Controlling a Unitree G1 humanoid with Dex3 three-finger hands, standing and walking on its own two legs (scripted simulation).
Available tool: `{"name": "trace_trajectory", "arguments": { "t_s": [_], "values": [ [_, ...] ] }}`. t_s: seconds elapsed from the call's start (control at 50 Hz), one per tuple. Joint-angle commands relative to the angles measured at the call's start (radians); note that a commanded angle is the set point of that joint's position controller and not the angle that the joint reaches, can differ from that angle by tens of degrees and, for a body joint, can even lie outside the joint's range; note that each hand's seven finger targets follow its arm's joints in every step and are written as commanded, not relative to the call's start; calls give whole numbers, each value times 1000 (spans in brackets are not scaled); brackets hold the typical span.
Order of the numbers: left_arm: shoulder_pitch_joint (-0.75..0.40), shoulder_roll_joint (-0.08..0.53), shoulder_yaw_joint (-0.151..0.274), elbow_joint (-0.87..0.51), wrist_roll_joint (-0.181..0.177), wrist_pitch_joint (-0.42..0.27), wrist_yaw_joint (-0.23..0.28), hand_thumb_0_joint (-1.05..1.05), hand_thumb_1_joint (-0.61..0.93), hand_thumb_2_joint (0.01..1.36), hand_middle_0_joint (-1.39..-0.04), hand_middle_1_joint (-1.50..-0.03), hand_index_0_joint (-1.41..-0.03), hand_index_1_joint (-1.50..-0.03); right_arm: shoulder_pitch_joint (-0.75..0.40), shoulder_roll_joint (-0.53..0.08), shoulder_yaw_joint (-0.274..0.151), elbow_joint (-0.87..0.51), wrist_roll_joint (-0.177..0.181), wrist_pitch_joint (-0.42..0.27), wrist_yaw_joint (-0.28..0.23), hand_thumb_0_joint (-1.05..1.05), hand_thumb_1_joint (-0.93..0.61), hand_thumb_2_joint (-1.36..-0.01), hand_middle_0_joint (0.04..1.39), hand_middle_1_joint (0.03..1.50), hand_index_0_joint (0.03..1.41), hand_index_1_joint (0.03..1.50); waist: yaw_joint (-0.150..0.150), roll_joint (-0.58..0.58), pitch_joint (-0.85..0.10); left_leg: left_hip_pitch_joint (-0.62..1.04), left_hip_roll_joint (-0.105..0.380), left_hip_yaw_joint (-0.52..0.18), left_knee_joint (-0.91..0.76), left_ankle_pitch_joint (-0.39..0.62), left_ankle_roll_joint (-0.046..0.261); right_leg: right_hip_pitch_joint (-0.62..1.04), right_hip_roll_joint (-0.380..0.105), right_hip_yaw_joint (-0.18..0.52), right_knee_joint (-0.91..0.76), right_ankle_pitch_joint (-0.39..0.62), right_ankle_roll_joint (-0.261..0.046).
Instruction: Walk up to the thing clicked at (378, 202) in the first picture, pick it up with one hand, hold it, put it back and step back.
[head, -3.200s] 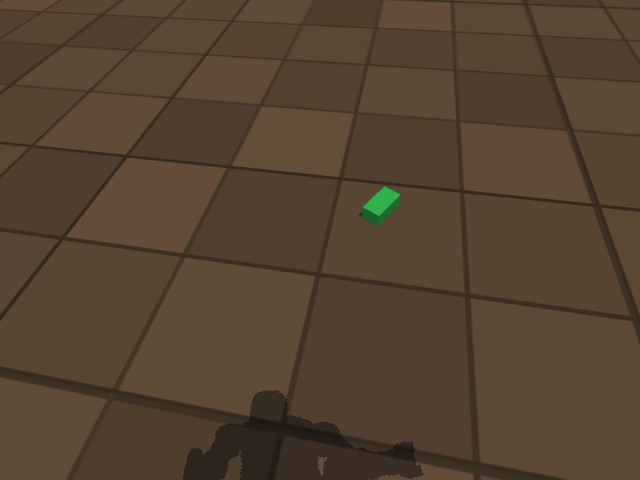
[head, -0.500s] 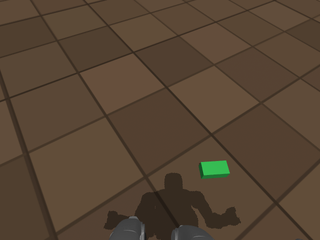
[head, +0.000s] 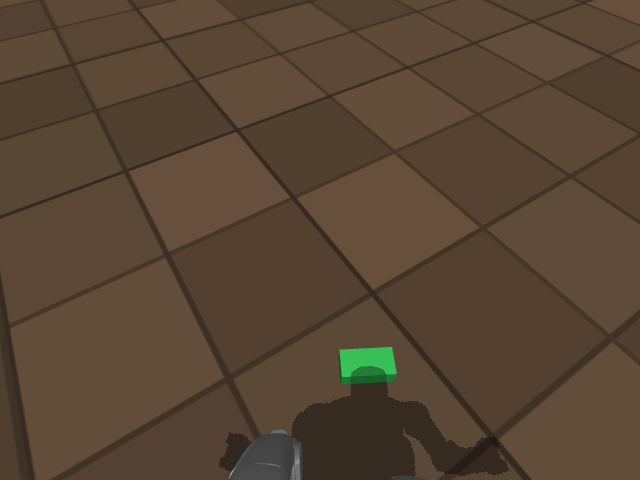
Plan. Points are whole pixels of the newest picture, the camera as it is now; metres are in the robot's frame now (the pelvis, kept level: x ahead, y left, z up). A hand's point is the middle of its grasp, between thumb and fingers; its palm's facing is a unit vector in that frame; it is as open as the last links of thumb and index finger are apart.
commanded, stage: walk up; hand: left
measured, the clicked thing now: (366, 365) +0.51 -0.09 -0.71
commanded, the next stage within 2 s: none
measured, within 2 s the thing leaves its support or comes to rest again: neither
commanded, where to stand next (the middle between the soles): +0.17 -0.35 m, yaw +6 degrees
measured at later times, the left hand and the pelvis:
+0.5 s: hand out of the picture +0.13 +0.08 -0.16, palm faces -0.01 -0.91 -0.42, open 7.4 cm; pelvis +0.03 -0.24 -0.03, yaw +2 degrees
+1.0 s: hand out of the picture +0.10 -0.15 -0.16, palm faces +0.10 -0.95 -0.31, open 7.4 cm; pelvis +0.06 -0.41 +0.00, yaw +8 degrees
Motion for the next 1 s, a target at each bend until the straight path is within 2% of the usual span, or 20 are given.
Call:
{"name": "trace_trajectory", "arguments": {
  "t_s": [0.0, 0.04, 0.06, 0.08, 0.12, 0.26, 0.36, 0.42, 0.46, 0.48, 0.5, 0.52, 0.54, 0.6, 0.7, 0.78, 0.84, 0.86, 0.9, 0.98],
  "values": [
    [-186, 232, 50, -156, 6, -27, 16, 0, 900, 900, -200, -300, -200, -300, 274, -181, -63, 17, 9, -26, -10, 0, -900, -900, 200, 300, 200, 300, -110, -159, -51, 320, -7, -22, -320, 221, 36, -99, -155, 188, -201, 274, -209],
    [-154, 159, 22, -165, -7, -22, 15, 0, 900, 900, -200, -300, -200, -300, 388, -238, -94, 32, -9, -29, -31, 0, -900, -900, 200, 300, 200, 300, -164, 51, -133, 586, 94, -207, -532, 311, 37, -235, -72, 78, 84, 161, -104],
    [-99, 123, 13, -168, -11, -21, 18, 0, 900, 900, -200, -300, -200, -300, 380, -329, -116, -2, -30, -30, -43, 0, -900, -900, 200, 300, 200, 300, -146, 217, -168, 690, 348, -672, -611, 214, 113, -427, 29, 104, 262, -86, -38],
    [-54, 197, 30, -137, -3, 2, 25, 0, 900, 900, -200, -300, -200, -300, 287, -338, -119, -54, -23, -25, -54, 0, -900, -900, 200, 300, 200, 300, -107, 44, -153, 596, 453, -797, -673, 72, 136, -407, 0, 185, 377, -113, -15],
    [26, 270, 46, -97, 9, 12, 27, 0, 900, 900, -200, -300, -200, -300, 142, -356, -119, -93, 5, -25, -49, 0, -900, -900, 200, 300, 200, 300, -60, 11, -117, 490, 480, -747, -673, 50, 199, -394, -38, 216, 467, -119, 1],
    [-18, 270, 84, -65, 0, 11, -5, 0, 900, 900, -200, -300, -200, -300, 108, -315, -107, -107, -20, -31, -20, 0, -900, -900, 200, 300, 200, 300, -53, 133, 2, 192, 267, -360, -577, -7, 177, -272, -68, 155, 430, 13, 44],
    [-85, 250, 86, -97, -9, 16, -16, 0, 900, 900, -200, -300, -200, -300, 119, -373, -128, -114, -39, -24, -11, 0, -900, -900, 200, 300, 200, 300, -84, 253, -20, 188, 253, -346, -551, -107, 172, -275, -90, 82, 297, -61, 59],
    [-13, 253, 95, -79, -14, 9, -16, 0, 900, 900, -200, -300, -200, -300, 3, -404, -135, -135, -38, -12, -14, 0, -900, -900, 200, 300, 200, 300, -5, 316, -53, 90, 289, -312, -487, -8, 158, -116, -95, 30, 127, -83, 40],
    [129, 253, 114, -5, -2, -2, -2, 0, 900, 900, -200, -300, -200, -300, -17, -315, -104, -121, -43, 10, -14, 0, -900, -900, 200, 300, 200, 300, 80, 102, -121, -38, 147, -137, -182, 64, 73, 139, 4, -38, -107, 1, 25],
    [220, 313, 127, 18, 21, -10, 7, 0, 900, 900, -200, -300, -200, -300, -6, -191, -66, -125, -34, 24, -17, 0, -900, -900, 200, 300, 200, 300, 150, -212, -79, -256, 32, -11, 185, -47, 16, 181, -75, 151, -254, -137, 5],
    [125, 384, 126, -31, 24, -23, 12, 0, 900, 900, -200, -300, -200, -300, -3, -122, -47, -147, -22, 34, -28, 0, -900, -900, 200, 300, 200, 300, 108, -362, -4, -386, -62, -109, 361, -199, -7, 31, -220, 500, -412, -264, -34],
    [-61, 451, 129, -91, 8, -27, 23, 0, 900, 900, -200, -300, -200, -300, -8, -189, -85, -155, -19, 32, -49, 0, -900, -900, 200, 300, 200, 300, 16, -356, 15, -298, -36, -189, 370, -149, -9, -30, -305, 730, -610, -317, -114],
    [-130, 431, 129, -105, -12, -28, 29, 0, 900, 900, -200, -300, -200, -300, 2, -234, -92, -118, -15, 27, -48, 0, -900, -900, 200, 300, 200, 300, -25, -247, 41, -249, 26, -201, 330, -70, -9, -50, -324, 695, -602, -368, -123],
    [-116, 323, 98, -76, 5, -29, 39, 0, 900, 900, -200, -300, -200, -300, 116, -239, -79, -7, 18, 21, -34, 0, -900, -900, 200, 300, 200, 300, -32, -232, 29, -184, 37, -152, 214, -2, -6, 41, -192, 342, -332, -56, -133],
    [-67, 215, 52, -75, -6, -36, 42, 0, 900, 900, -200, -300, -200, -300, 100, -174, -50, -27, -2, 5, -8, 0, -900, -900, 200, 300, 200, 300, -5, -196, -30, -19, 2, -65, -63, -26, 9, 117, -205, 296, -305, 222, -211],
    [-70, 206, 23, -39, -44, -58, 65, 0, 900, 900, -200, -300, -200, -300, 46, -128, -32, -63, -2, 1, 21, 0, -900, -900, 200, 300, 200, 300, -23, -27, -95, 188, -28, -95, -245, 95, 19, 105, -283, 306, -251, 502, -146],
    [-100, 191, -7, -15, -64, -76, 78, 0, 900, 900, -200, -300, -200, -300, 30, -116, -31, -77, -1, 0, 31, 0, -900, -900, 200, 300, 200, 300, -66, 32, -116, 417, 37, -194, -476, 343, 66, 16, -244, 215, -149, 575, 24],
    [-103, 181, -13, -12, -69, -85, 81, 0, 900, 900, -200, -300, -200, -300, 21, -169, -45, -90, -5, -2, 28, 0, -900, -900, 200, 300, 200, 300, -77, 127, -144, 480, 175, -410, -509, 449, 149, -55, -160, 154, 8, 551, 111],
    [-67, 202, 13, 43, -69, -73, 91, 0, 900, 900, -200, -300, -200, -300, -68, -216, -54, -119, 7, 3, 32, 0, -900, -900, 200, 300, 200, 300, -53, 164, -158, 410, 443, -679, -474, 672, 380, -47, -49, 153, 178, -155, 143],
    [-135, 172, 2, 62, -72, -75, 73, 0, 900, 900, -200, -300, -200, -300, -123, -143, -29, -117, -1, 13, 38, 0, -900, -900, 200, 300, 200, 300, -60, 71, -111, 359, 258, -379, -506, 620, 218, -56, -19, 111, 145, -129, 48]
  ]
}}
